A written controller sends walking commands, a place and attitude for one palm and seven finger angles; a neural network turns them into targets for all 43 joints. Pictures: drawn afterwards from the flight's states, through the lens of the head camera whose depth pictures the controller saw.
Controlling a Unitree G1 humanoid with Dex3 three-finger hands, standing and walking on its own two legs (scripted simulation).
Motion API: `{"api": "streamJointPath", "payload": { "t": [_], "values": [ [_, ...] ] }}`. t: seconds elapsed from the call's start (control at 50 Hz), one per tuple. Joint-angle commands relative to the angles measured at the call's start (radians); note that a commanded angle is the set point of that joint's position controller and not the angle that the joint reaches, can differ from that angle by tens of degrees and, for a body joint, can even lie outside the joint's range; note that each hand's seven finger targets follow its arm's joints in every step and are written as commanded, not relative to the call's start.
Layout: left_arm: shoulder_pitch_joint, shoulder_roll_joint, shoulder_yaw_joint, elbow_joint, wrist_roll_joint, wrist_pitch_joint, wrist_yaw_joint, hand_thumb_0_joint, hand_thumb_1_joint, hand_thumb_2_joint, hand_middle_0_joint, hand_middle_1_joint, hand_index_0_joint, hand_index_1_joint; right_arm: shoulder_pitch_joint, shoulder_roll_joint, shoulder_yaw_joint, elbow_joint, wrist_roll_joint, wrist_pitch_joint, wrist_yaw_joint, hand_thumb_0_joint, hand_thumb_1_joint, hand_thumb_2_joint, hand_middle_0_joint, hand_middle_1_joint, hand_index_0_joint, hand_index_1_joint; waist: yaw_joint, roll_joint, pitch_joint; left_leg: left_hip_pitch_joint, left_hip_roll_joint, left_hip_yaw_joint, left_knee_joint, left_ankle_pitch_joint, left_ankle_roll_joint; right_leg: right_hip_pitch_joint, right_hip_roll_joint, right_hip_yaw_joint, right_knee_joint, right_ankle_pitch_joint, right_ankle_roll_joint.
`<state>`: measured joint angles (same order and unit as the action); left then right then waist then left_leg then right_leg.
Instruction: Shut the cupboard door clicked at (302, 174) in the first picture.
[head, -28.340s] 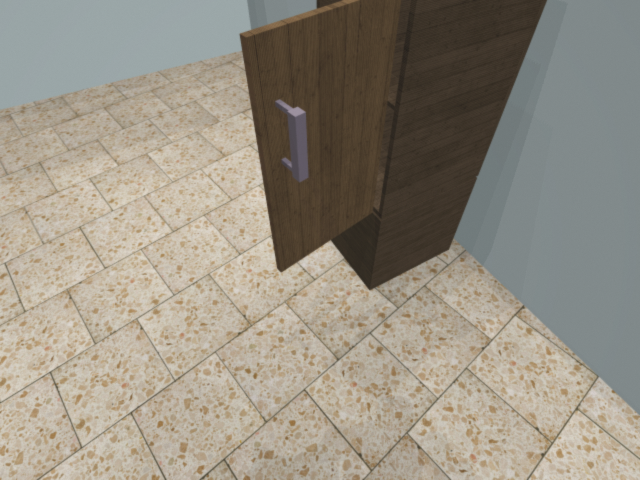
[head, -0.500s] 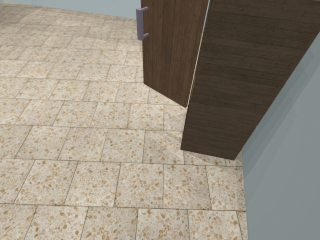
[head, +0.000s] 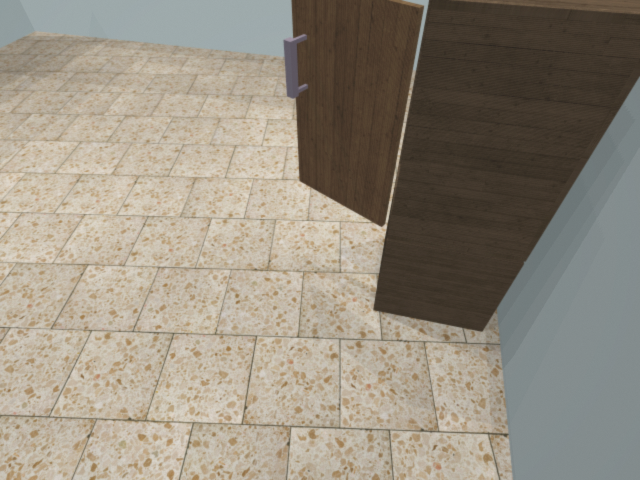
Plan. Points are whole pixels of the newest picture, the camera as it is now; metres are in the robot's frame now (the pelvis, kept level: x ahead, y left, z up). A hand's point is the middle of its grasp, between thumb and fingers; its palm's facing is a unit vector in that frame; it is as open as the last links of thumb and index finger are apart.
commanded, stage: let the arm hang, fingers relaxed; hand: left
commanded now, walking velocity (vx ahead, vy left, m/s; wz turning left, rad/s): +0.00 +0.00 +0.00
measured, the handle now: (297, 66) +1.04 +0.11 +0.06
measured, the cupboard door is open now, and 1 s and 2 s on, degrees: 63 63 63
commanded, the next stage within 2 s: look to check the result in 0.30 s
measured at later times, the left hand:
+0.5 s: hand out of the picture +0.02 +0.18 -0.17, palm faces +0.01 -0.97 -0.22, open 7.4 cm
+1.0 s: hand out of the picture +0.08 +0.19 -0.16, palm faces +0.00 -0.96 -0.27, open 7.4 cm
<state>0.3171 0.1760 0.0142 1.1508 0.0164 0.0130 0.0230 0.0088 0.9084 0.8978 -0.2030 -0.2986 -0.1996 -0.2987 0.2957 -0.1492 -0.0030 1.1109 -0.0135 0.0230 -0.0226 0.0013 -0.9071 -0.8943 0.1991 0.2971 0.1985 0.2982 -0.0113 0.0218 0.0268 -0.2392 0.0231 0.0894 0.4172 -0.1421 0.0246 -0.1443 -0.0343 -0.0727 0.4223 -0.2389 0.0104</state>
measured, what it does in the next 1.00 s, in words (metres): stands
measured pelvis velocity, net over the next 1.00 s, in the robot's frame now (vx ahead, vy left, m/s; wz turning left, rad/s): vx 0.04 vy -0.02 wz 0.01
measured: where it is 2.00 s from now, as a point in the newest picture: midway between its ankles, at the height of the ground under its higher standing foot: outside the picture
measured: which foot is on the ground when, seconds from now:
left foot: down 0.00-1.00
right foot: down 0.00-1.00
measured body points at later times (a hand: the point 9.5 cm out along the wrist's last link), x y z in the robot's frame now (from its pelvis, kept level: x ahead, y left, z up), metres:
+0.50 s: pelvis +0.01 -0.01 +0.00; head +0.02 -0.01 +0.45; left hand +0.02 +0.23 -0.15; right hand +0.01 -0.25 -0.16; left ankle +0.06 +0.10 -0.74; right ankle -0.01 -0.13 -0.74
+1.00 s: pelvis +0.04 -0.02 +0.00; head +0.04 -0.02 +0.45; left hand +0.08 +0.25 -0.14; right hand +0.09 -0.29 -0.14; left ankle +0.06 +0.10 -0.74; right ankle -0.01 -0.13 -0.74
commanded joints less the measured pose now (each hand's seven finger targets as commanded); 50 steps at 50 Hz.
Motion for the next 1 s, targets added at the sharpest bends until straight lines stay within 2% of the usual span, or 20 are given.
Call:
{"api": "streamJointPath", "payload": {
  "t": [0.0,0.28,0.46,0.6,0.74,0.78,0.84,0.9,0.94,0.98],
  "values": [
    [0.048,0.104,0.018,-0.032,0.0,-0.014,0.009,0.0,0.9,0.9,-0.2,-0.3,-0.2,-0.3,0.044,-0.129,-0.03,-0.027,-0.003,-0.017,-0.007,0.0,-0.9,-0.9,0.2,0.3,0.2,0.3,0.006,-0.006,0.096,-0.008,0.09,-0.143,-0.146,-0.191,0.005,-0.121,-0.059,0.086,-0.113,-0.09,-0.045],
    [-0.003,0.125,0.025,-0.05,-0.002,-0.025,0.006,0.0,0.9,0.9,-0.2,-0.3,-0.2,-0.3,0.02,-0.138,-0.031,-0.032,-0.003,-0.024,-0.006,0.0,-0.9,-0.9,0.2,0.3,0.2,0.3,0.0,-0.005,0.061,0.036,0.083,-0.117,-0.112,-0.079,-0.004,-0.096,-0.074,0.098,-0.132,-0.037,-0.051],
    [-0.035,0.159,0.027,-0.047,-0.004,-0.032,0.005,0.0,0.9,0.9,-0.2,-0.3,-0.2,-0.3,-0.015,-0.178,-0.032,-0.033,0.001,-0.03,-0.007,0.0,-0.9,-0.9,0.2,0.3,0.2,0.3,0.003,-0.007,0.027,0.071,0.096,-0.119,-0.095,0.029,-0.003,-0.048,-0.082,0.095,-0.136,0.043,-0.053],
    [-0.06,0.186,0.026,-0.046,-0.005,-0.033,0.003,0.0,0.9,0.9,-0.2,-0.3,-0.2,-0.3,-0.046,-0.205,-0.032,-0.031,0.0,-0.027,-0.006,0.0,-0.9,-0.9,0.2,0.3,0.2,0.3,0.001,-0.015,0.021,0.09,0.098,-0.12,-0.096,0.04,-0.006,-0.035,-0.085,0.096,-0.149,0.056,-0.053],
    [-0.083,0.216,0.029,-0.049,-0.004,-0.04,0.002,0.0,0.9,0.9,-0.2,-0.3,-0.2,-0.3,-0.088,-0.237,-0.034,-0.037,0.002,-0.03,-0.004,0.0,-0.9,-0.9,0.2,0.3,0.2,0.3,0.003,-0.022,0.003,0.118,0.105,-0.121,-0.096,0.09,-0.005,-0.012,-0.091,0.097,-0.158,0.132,-0.053],
    [-0.096,0.22,0.029,-0.051,-0.004,-0.04,0.001,0.0,0.9,0.9,-0.2,-0.3,-0.2,-0.3,-0.101,-0.244,-0.034,-0.037,0.0,-0.031,-0.004,0.0,-0.9,-0.9,0.2,0.3,0.2,0.3,0.002,-0.021,0.011,0.117,0.107,-0.119,-0.099,0.098,-0.008,-0.008,-0.093,0.096,-0.158,0.152,-0.051],
    [-0.1,0.233,0.032,-0.056,-0.004,-0.043,0.001,0.0,0.9,0.9,-0.2,-0.3,-0.2,-0.3,-0.11,-0.255,-0.035,-0.041,0.002,-0.033,-0.004,0.0,-0.9,-0.9,0.2,0.3,0.2,0.3,0.004,-0.019,-0.013,0.128,0.109,-0.121,-0.096,0.122,-0.007,0.014,-0.096,0.094,-0.158,0.184,-0.051],
    [-0.119,0.242,0.031,-0.058,-0.005,-0.042,0.0,0.0,0.9,0.9,-0.2,-0.3,-0.2,-0.3,-0.126,-0.263,-0.033,-0.041,-0.001,-0.032,-0.003,0.0,-0.9,-0.9,0.2,0.3,0.2,0.3,0.002,-0.006,0.006,0.123,0.109,-0.121,-0.106,0.114,-0.011,0.013,-0.097,0.096,-0.165,0.181,-0.05],
    [-0.118,0.249,0.033,-0.059,-0.004,-0.043,-0.001,0.0,0.9,0.9,-0.2,-0.3,-0.2,-0.3,-0.134,-0.272,-0.034,-0.045,0.001,-0.033,-0.003,0.0,-0.9,-0.9,0.2,0.3,0.2,0.3,0.004,-0.017,-0.008,0.134,0.11,-0.123,-0.103,0.123,-0.009,0.018,-0.097,0.095,-0.168,0.188,-0.05],
    [-0.128,0.253,0.033,-0.062,-0.005,-0.043,-0.001,0.0,0.9,0.9,-0.2,-0.3,-0.2,-0.3,-0.138,-0.278,-0.033,-0.045,-0.001,-0.034,-0.002,0.0,-0.9,-0.9,0.2,0.3,0.2,0.3,0.004,-0.003,-0.017,0.138,0.111,-0.121,-0.105,0.135,-0.011,0.03,-0.1,0.096,-0.165,0.203,-0.05]
  ]
}}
